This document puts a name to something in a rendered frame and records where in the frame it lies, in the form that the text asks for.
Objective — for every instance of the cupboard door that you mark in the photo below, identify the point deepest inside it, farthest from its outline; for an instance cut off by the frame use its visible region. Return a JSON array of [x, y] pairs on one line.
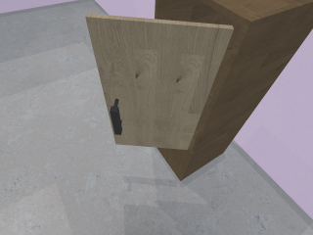
[[161, 72]]

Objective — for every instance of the handle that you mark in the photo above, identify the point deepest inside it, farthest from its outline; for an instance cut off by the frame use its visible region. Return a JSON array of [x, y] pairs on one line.
[[115, 116]]

